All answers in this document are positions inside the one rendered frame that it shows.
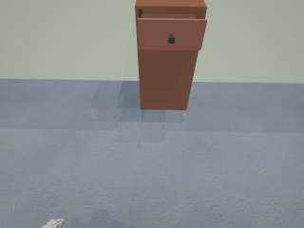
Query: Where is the robot left hand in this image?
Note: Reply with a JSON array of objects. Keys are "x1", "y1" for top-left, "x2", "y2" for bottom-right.
[{"x1": 42, "y1": 218, "x2": 66, "y2": 228}]

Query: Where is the cabinet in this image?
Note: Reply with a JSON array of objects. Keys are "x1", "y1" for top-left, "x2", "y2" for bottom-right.
[{"x1": 135, "y1": 0, "x2": 207, "y2": 110}]

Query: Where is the drawer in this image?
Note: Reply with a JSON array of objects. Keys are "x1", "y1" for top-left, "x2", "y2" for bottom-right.
[{"x1": 137, "y1": 13, "x2": 207, "y2": 51}]

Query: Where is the handle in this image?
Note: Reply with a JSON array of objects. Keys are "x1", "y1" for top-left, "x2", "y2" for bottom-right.
[{"x1": 168, "y1": 34, "x2": 175, "y2": 44}]

